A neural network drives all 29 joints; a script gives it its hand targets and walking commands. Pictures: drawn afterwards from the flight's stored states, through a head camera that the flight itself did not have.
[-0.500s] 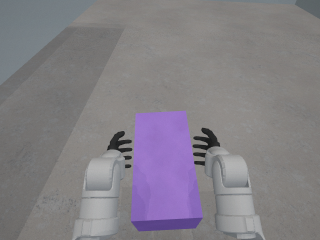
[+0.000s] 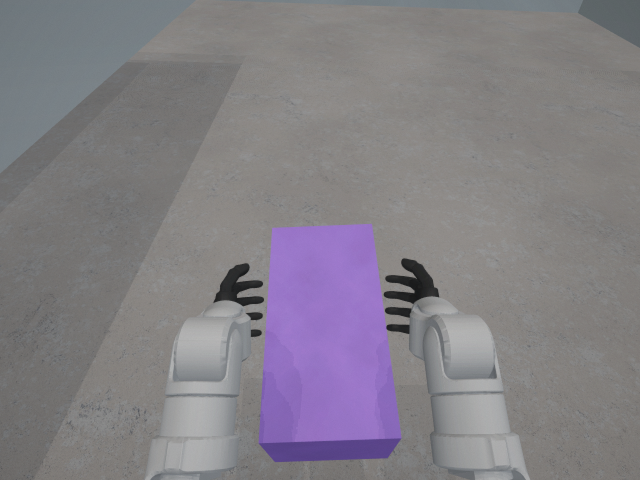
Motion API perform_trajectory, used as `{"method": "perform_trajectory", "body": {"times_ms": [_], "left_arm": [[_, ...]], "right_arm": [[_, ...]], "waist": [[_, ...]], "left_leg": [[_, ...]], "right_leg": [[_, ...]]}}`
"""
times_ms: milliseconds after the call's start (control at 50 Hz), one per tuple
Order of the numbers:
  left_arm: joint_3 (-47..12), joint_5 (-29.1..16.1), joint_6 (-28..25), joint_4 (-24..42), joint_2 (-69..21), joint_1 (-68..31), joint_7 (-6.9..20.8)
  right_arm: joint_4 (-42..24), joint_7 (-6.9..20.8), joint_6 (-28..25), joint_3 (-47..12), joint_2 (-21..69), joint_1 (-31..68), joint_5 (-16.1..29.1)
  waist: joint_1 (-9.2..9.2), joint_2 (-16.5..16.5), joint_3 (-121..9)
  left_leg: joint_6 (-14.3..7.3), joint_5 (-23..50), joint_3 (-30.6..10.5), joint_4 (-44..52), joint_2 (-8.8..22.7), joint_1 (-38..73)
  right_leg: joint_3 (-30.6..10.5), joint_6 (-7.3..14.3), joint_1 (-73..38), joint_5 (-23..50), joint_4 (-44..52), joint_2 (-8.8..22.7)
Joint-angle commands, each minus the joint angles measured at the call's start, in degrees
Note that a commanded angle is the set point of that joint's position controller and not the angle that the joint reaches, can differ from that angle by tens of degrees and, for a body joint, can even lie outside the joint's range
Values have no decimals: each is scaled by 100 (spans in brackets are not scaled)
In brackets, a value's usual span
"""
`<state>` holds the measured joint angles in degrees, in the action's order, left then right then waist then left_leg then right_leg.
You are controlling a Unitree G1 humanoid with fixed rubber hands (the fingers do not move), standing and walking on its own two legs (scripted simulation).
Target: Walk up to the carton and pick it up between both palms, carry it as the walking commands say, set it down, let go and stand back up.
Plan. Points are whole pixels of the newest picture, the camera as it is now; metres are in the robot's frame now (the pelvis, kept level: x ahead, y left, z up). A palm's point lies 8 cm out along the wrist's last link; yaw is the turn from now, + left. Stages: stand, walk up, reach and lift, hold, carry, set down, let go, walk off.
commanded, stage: carry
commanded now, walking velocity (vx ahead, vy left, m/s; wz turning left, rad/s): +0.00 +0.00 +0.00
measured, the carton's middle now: (326, 336) +0.33 +0.00 -0.01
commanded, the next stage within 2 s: none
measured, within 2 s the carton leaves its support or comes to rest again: neither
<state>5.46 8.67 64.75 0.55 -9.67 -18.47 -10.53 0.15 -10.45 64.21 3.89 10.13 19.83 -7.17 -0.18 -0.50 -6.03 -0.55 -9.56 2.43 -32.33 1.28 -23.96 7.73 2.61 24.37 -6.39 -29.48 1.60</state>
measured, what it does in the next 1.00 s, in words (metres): walks ahead: left foot, then right foot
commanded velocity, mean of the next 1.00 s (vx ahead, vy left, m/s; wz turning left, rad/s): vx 0.49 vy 0.00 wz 0.00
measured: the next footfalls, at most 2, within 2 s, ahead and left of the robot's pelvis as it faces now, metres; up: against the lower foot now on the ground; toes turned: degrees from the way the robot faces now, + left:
left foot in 0.74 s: +0.19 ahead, +0.11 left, +0.00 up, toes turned +10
right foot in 1.00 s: +0.33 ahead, -0.09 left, +0.00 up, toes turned -7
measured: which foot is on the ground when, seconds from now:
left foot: down 0.00-0.44, up 0.46-0.72, down 0.74-1.00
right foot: down 0.00-0.76, up 0.78-0.98, down 1.00-1.00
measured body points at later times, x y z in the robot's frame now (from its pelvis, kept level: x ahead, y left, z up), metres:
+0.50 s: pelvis +0.04 -0.01 +0.01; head +0.02 -0.01 +0.46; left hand +0.35 +0.11 +0.10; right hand +0.35 -0.13 +0.11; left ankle +0.07 +0.11 -0.71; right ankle +0.07 -0.10 -0.73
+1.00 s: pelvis +0.22 +0.00 +0.01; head +0.29 +0.00 +0.46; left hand +0.55 +0.13 +0.07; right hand +0.57 -0.11 +0.09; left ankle +0.15 +0.11 -0.73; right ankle +0.28 -0.09 -0.72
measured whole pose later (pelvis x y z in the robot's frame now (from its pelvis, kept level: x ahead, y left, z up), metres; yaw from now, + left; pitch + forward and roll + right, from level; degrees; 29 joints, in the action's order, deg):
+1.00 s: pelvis +0.22 +0.00 +0.01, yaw +1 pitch +6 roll +1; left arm 8.3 6.0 72.7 11.7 -11.8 -24.3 -16.0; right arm -9.1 -18.8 72.4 5.9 13.4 28.2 -5.9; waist 0.1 -0.8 1.5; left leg 0.4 -18.5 9.3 -24.3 2.5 -11.7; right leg 8.8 0.1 25.6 -11.8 -27.3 1.8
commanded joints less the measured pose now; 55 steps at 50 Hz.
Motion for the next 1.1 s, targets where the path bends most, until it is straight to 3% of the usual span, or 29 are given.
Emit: {"method": "perform_trajectory", "body": {"times_ms": [0, 20, 40, 60, 160, 180, 200, 260, 320, 380, 400, 440, 460, 520, 540, 600, 660, 700, 720, 760, 780, 820, 860, 920, 980, 1000, 1020, 1040, 1080], "left_arm": [[-3183, -2127, -445, 848, -5795, -3417, 1492], [-3625, -2451, -425, 1932, -5998, -3775, 1463], [-2322, -1319, -595, -79, -5434, -2856, 1504], [-3795, -2593, -279, 1874, -5867, -3161, 1473], [-3953, -2730, 276, 1939, -6021, -3561, 1467], [-3936, -2580, 350, 1670, -5983, -2957, 1468], [-3965, -2644, 358, 1813, -5911, -3002, 1505], [-4046, -2747, 355, 2232, -6018, -3872, 1470], [-3831, -2539, 499, 1574, -6142, -3906, 1503], [-3701, -2639, 696, 1332, -6137, -4153, 1561], [-3624, -2688, 723, 1404, -6004, -4074, 1585], [-3271, -2479, 686, 678, -6127, -3938, 1616], [-3325, -2560, 669, 867, -6203, -4064, 1635], [-3457, -2771, 647, 1386, -6392, -4589, 1533], [-3407, -2768, 654, 1230, -6411, -4512, 1529], [-3382, -2726, 513, 1675, -6324, -4583, 1444], [-3288, -2546, 450, 1607, -6170, -4014, 1439], [-3487, -2597, 399, 2127, -6095, -4343, 1384], [-3549, -2616, 470, 2037, -6303, -4314, 1357], [-3560, -2514, 671, 1675, -6160, -4309, 1392], [-3604, -2447, 731, 1263, -6116, -3971, 1420], [-3687, -2751, 672, 1673, -6265, -4374, 1456], [-3728, -2860, 581, 1840, -6339, -4352, 1441], [-3762, -2919, 599, 1835, -6369, -4158, 1357], [-3694, -2787, 517, 1847, -6282, -3989, 1341], [-3578, -2745, 462, 2124, -6053, -4022, 1342], [-3464, -2504, 469, 1672, -6087, -3899, 1347], [-3370, -2478, 526, 1469, -6242, -3616, 1387], [-3598, -2718, 442, 1984, -6176, -3959, 1403]], "right_arm": [[-382, 1562, -287, -2826, 5796, 2615, 1845], [-1753, 1545, -244, -3487, 6049, 3593, 2438], [257, 1588, -509, -2122, 5542, 2247, 1251], [-1747, 1525, -190, -3783, 6072, 2800, 2579], [-1552, 1514, 382, -3707, 6259, 2941, 2621], [-1438, 1541, 443, -3697, 6059, 2634, 2578], [-1387, 1555, 489, -3685, 6050, 2529, 2503], [-1181, 1607, 541, -3310, 6345, 2836, 2582], [-1008, 1618, 603, -3226, 6376, 3171, 2454], [-557, 1625, 851, -3022, 6450, 3252, 2272], [-497, 1557, 857, -3084, 6491, 2757, 2172], [-774, 1573, 800, -3116, 6568, 3895, 2283], [-944, 1592, 819, -3304, 6591, 4223, 2446], [-862, 1543, 812, -3194, 6695, 3808, 2636], [-573, 1521, 835, -3143, 6823, 3808, 2514], [-937, 1475, 701, -3190, 6917, 4131, 2748], [-1010, 1466, 707, -3305, 6777, 3831, 2677], [-985, 1481, 741, -3416, 6808, 3538, 2722], [-1084, 1518, 782, -3354, 6865, 3641, 2749], [-311, 1585, 823, -2853, 6516, 2795, 2359], [-447, 1539, 795, -2844, 6447, 2824, 2264], [-948, 1449, 755, -3052, 6650, 3131, 2380], [-1804, 1394, 592, -3201, 6505, 3927, 2483], [-1275, 1374, 667, -2938, 6448, 3006, 2341], [-1399, 1388, 662, -3003, 6368, 3348, 2334], [-1238, 1389, 637, -3100, 6391, 3051, 2392], [-1491, 1431, 732, -3268, 6410, 3725, 2550], [-1159, 1454, 835, -3208, 6440, 3121, 2467], [-1265, 1426, 673, -3252, 6513, 3141, 2541]], "waist": [[43, -2, -1906], [36, -8, -2097], [13, 42, -1822], [49, -21, -1716], [-18, -448, -1853], [-29, 95, -1870], [-44, -108, -1988], [-56, 1403, -1465], [-48, 1629, -1073], [31, 1073, -950], [5, 97, -1525], [124, -1523, -1468], [105, -1541, -776], [162, -183, -1385], [111, -806, -1350], [202, -557, -1943], [139, -1138, -1951], [37, -474, -2440], [-119, 6, -2583], [-320, 2049, -1942], [-255, 1897, -1700], [-254, 302, -1870], [-221, 839, -2044], [-191, 1441, -2281], [41, 553, -2820], [170, 37, -3088], [237, -1290, -3092], [115, -1750, -3074], [188, -793, -2785]], "left_leg": [[-219, -1018, -658, 641, 431, 396], [-226, -870, -784, 758, 512, 614], [-249, -1402, -829, 779, 494, 351], [-290, -1873, -782, 803, 493, 319], [-358, -2098, -165, 489, 136, 846], [-411, -1947, -270, 812, 316, 1505], [-397, -1917, -282, 904, 329, 1538], [-706, -2952, -1829, 2013, 1403, 1608], [-768, -3178, -1861, 2356, 1648, 1329], [-376, -3191, -958, 2233, 1339, 176], [-283, -3034, -659, 1363, 1131, 89], [171, -1894, 328, -1072, 250, -833], [293, -1488, 460, -1778, 85, -1925], [131, -1147, 106, -1782, 365, -1791], [192, -916, 180, -1797, 473, -1637], [269, -932, 695, -604, -5, -948], [199, -316, 1048, 880, -200, -40], [-8, -3, 944, 1549, -24, 2140], [-166, -219, 52, 1633, 701, 3266], [-1190, -1044, -2484, 1978, 2125, 4324], [-1405, -34, -2396, 1875, 2241, 4660], [-1262, 718, -1785, 1711, 2157, 4527], [-974, 1050, -970, 1579, 1905, 4082], [-638, 2575, -285, 1081, 1470, 4204], [-117, 3090, 640, -485, 886, 2546], [43, 2052, 694, -1197, 777, 1421], [244, -114, 751, -2454, 70, -369], [175, -1878, 240, -3183, -134, -1672], [71, -1828, -116, -2919, 206, -2474]], "right_leg": [[-927, -57, -776, -1432, 867, 716], [-1013, -64, -808, -1244, 835, 718], [-951, -22, -697, -1848, 896, 635], [-973, -97, -617, -2242, 1044, 672], [-718, -438, -550, -3053, 1436, 806], [-430, -619, -183, -2541, 1216, 630], [-118, -741, -314, -2236, 1141, 520], [205, -550, 186, -1659, -423, 222], [36, -492, 223, -1483, -767, 215], [390, -439, -997, -1224, -181, 0], [127, -314, -1904, -1508, 518, 129], [-2421, 231, -2423, -3181, 2054, 1736], [-3072, 499, -2314, -3488, 2517, 2210], [-2290, 688, -2881, -2256, 2216, 2096], [-1888, 498, -2719, -2213, 2304, 2001], [-1067, 506, -3221, -337, 1571, 1670], [-380, 345, -3305, 807, 945, 1269], [-132, 105, -2069, -162, 231, 1023], [58, -118, -1186, -523, -557, 760], [232, -330, 1649, -2658, -2043, 15], [-178, -326, 2381, -2350, -2628, 237], [-394, -290, 2358, -2111, -2344, 375], [-223, -371, 1678, -1576, -1288, 327], [123, -295, 862, -796, -79, -98], [238, -22, -2336, 587, 1218, -41], [-829, 234, -3449, 308, 905, 755], [-2801, 910, -4522, 1066, 1036, 1766], [-3461, 1228, -5253, 1637, 977, 2185], [-2297, 977, -5809, 3571, 571, 2015]]}}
